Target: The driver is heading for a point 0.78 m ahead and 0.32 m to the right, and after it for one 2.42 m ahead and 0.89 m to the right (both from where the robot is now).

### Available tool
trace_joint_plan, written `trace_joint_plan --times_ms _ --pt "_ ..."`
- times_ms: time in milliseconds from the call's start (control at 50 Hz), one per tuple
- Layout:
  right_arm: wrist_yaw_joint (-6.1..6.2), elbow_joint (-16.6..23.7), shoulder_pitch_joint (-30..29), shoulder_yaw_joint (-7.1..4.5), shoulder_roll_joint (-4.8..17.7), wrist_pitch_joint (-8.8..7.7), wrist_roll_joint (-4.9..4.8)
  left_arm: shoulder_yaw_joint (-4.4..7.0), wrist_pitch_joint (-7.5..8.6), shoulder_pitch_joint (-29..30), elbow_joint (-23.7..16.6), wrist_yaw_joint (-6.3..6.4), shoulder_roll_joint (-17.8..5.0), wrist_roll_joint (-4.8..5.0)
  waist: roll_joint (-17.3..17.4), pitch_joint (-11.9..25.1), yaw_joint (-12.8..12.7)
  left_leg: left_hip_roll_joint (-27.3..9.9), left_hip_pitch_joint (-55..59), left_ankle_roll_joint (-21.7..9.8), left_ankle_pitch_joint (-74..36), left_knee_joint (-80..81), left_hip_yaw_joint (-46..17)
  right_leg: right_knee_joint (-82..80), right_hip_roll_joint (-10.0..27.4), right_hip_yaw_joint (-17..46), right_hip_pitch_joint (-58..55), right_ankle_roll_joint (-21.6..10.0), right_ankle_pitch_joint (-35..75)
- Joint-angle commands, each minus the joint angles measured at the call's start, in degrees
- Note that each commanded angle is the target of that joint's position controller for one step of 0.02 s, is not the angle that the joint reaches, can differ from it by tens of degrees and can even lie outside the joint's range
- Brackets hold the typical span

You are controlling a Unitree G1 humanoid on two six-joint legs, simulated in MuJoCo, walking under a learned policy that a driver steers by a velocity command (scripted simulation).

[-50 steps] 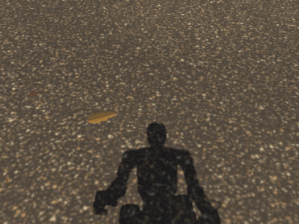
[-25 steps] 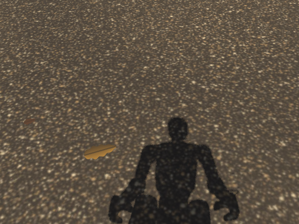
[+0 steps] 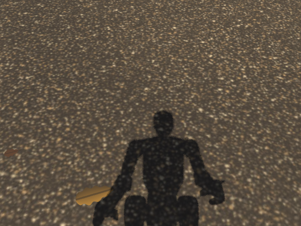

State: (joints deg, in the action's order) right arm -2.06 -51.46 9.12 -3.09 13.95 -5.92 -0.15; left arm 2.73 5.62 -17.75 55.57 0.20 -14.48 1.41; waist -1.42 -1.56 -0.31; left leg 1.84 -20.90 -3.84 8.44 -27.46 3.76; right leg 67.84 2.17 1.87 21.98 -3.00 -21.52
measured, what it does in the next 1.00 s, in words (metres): walks ahead, turning right: right foot, then left foot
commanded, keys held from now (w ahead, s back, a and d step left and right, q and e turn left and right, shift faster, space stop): w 0.12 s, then w+e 0.88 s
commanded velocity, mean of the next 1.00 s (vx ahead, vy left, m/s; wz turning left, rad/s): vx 0.50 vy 0.00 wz -0.39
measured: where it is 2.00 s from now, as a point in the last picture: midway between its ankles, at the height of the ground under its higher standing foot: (203, 155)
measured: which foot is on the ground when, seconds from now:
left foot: down 0.00-0.48, up 0.50-0.94, down 0.96-1.00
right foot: up 0.00-0.44, down 0.46-0.96, up 0.98-1.00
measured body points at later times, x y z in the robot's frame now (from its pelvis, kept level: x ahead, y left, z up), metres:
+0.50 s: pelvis +0.27 -0.06 -0.02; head +0.31 -0.07 +0.43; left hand +0.49 +0.16 -0.12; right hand +0.24 -0.33 -0.16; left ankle +0.09 +0.09 -0.69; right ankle +0.37 -0.15 -0.73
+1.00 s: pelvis +0.56 -0.09 -0.01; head +0.59 -0.10 +0.44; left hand +0.70 +0.16 -0.13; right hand +0.66 -0.41 -0.08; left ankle +0.70 -0.03 -0.74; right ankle +0.38 -0.15 -0.70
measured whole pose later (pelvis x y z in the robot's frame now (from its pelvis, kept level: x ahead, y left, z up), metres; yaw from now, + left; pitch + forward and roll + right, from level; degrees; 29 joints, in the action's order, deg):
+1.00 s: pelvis +0.56 -0.09 -0.01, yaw -26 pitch +3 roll +1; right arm -0.8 -43.1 1.4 -3.0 14.7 -8.0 0.5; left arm 4.6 2.4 -21.7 46.3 1.1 -16.3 1.5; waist -1.5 0.2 -3.7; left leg 2.1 -26.2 -1.3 6.2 -29.2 -1.0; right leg 45.3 -5.3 12.2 10.4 -3.0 -28.1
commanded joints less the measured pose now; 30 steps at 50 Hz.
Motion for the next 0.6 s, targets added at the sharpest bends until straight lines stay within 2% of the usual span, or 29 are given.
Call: trace_joint_plan --times_ms 20,60,120,220,320,360,380,420,440,460,480,500,520,540,560,580,600 --pt "-0.19 1.31 2.06 -0.68 4.17 -0.80 0.74 1.62 -0.04 -1.26 -3.50 0.52 -4.18 -0.26 5.71 4.61 -0.51 -15.02 12.29 -9.27 -5.30 17.16 -18.35 -0.34 6.34 2.73 11.38 -0.39 6.16" --pt "0.23 0.11 3.93 -1.00 5.59 -1.01 0.47 1.67 -1.03 -0.81 -3.74 0.72 -3.12 -0.41 5.47 2.71 -1.06 -14.45 9.99 -9.98 -7.84 19.33 -15.10 -3.71 6.87 1.91 12.21 0.44 8.11" --pt "1.38 -1.14 7.01 -1.39 7.40 -0.70 0.39 2.00 -1.35 5.78 -6.02 0.88 -3.65 -1.10 3.97 0.40 0.19 -14.52 11.86 -10.02 -10.57 20.90 -12.94 -11.99 7.27 1.60 18.50 2.13 15.81" --pt "2.41 -2.47 9.78 -1.31 7.89 -0.32 0.42 1.37 -1.07 13.18 -7.89 -0.33 -2.10 -0.41 4.61 -0.99 2.66 -13.05 15.14 -6.79 -10.91 21.89 -5.10 -25.84 5.20 -0.04 18.24 1.65 28.26" --pt "2.64 -4.62 13.25 -1.54 8.16 0.54 0.25 0.68 -1.05 20.18 -11.34 -1.98 -1.65 0.03 3.80 -3.70 5.10 -16.24 24.77 -6.01 -13.54 19.79 -1.08 -32.30 3.25 -0.75 21.53 -0.03 25.62" --pt "2.88 -4.78 12.97 -1.80 8.65 1.23 0.00 0.59 -0.94 21.46 -12.84 -2.89 -1.82 0.03 4.18 -3.94 4.82 -17.62 28.10 -5.27 -18.17 16.99 0.11 -33.57 2.63 -2.02 21.58 -1.12 21.33" --pt "3.04 -4.48 12.02 -1.99 9.22 1.56 -0.13 0.72 -0.91 21.06 -13.33 -3.31 -2.22 0.00 4.77 -3.41 4.04 -17.90 28.81 -4.66 -24.08 14.69 1.08 -34.00 1.78 -3.35 19.64 -1.90 18.61" --pt "3.55 -3.41 9.92 -2.50 11.05 2.24 -0.28 1.87 -1.07 16.29 -13.30 -3.70 -4.48 -0.24 7.08 0.95 0.71 -17.52 28.85 -3.20 -44.64 5.52 3.32 -33.51 -2.14 -7.36 9.98 -3.89 13.34" --pt "3.84 -2.81 8.66 -2.51 11.28 2.78 -0.29 3.20 -1.18 8.56 -11.56 -3.67 -6.55 -0.22 6.69 5.12 -3.59 -15.93 26.58 -1.79 -50.44 -4.73 5.26 -35.68 -4.79 -8.77 -0.32 -5.42 14.52" --pt "4.12 -1.74 8.56 -2.15 10.78 2.76 -0.08 5.19 -1.40 -1.22 -9.26 -2.99 -10.62 -0.20 4.09 10.35 -7.72 -13.48 16.45 0.35 -42.88 -19.19 6.05 -37.28 -3.28 -3.24 -16.65 -8.04 16.56" --pt "3.19 0.78 12.74 -0.05 4.69 1.25 1.23 6.88 -1.64 -7.25 -8.73 -2.13 -17.32 -0.27 -9.10 17.57 -5.89 -4.57 -8.95 4.19 -8.78 -42.50 5.60 -39.23 11.67 24.55 -39.74 -17.63 11.36" --pt "2.18 1.13 11.90 0.60 4.00 -1.37 0.65 5.64 -1.34 -7.54 -9.12 -2.14 -15.02 -0.35 -10.07 23.64 -5.17 1.64 -20.20 4.03 23.57 -52.38 -6.06 -49.61 18.25 46.01 -46.67 -21.70 8.51" --pt "1.48 2.88 5.94 -0.67 8.19 -2.99 -1.58 4.58 -1.14 -6.10 -9.30 -2.03 -11.24 -0.83 -7.11 17.88 -6.43 -2.29 -25.65 2.31 20.24 -54.23 -10.10 -50.24 15.76 38.08 -43.14 -17.93 9.05" --pt "1.49 3.90 2.85 -0.60 8.42 -3.65 -2.05 3.96 -0.97 -1.86 -10.27 -1.94 -9.11 -0.69 -3.14 11.78 -4.90 -4.95 -25.39 1.39 14.96 -50.45 -9.06 -50.59 13.44 29.36 -34.32 -15.69 13.19" --pt "1.95 3.74 1.85 -0.96 8.24 -3.58 -0.97 3.40 -0.97 2.32 -11.46 -2.06 -7.54 -0.73 1.39 7.74 -2.38 -7.01 -22.19 1.59 11.69 -45.32 -8.46 -51.74 11.13 23.52 -24.97 -14.30 18.00" --pt "2.36 3.74 2.40 -1.59 8.60 -2.80 -0.20 2.84 -0.91 4.92 -12.45 -2.01 -6.01 -1.13 1.18 5.89 -0.11 -8.61 -17.62 1.99 9.83 -41.14 -8.49 -53.21 9.28 19.77 -18.28 -13.39 21.77" --pt "2.46 4.03 3.20 -1.77 8.15 -1.84 0.10 2.68 -0.95 5.91 -13.06 -1.88 -5.73 -1.29 0.20 5.30 1.27 -9.07 -14.67 2.63 9.01 -38.79 -8.55 -54.57 8.03 18.46 -14.26 -13.33 22.71"
Velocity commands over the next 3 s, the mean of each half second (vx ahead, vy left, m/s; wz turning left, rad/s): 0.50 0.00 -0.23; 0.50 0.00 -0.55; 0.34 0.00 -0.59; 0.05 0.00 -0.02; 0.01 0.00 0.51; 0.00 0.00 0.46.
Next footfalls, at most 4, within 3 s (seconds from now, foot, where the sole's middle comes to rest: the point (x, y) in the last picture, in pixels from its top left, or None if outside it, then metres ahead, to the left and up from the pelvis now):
0.46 right None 0.41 -0.16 -0.77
0.96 left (163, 170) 0.73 -0.05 -0.77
1.44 right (229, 163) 0.78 -0.37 -0.77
1.84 left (189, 137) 0.93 -0.19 -0.77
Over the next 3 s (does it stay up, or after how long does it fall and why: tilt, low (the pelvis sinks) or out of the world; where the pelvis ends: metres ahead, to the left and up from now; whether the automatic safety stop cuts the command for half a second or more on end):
stays up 0.82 -0.21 0.00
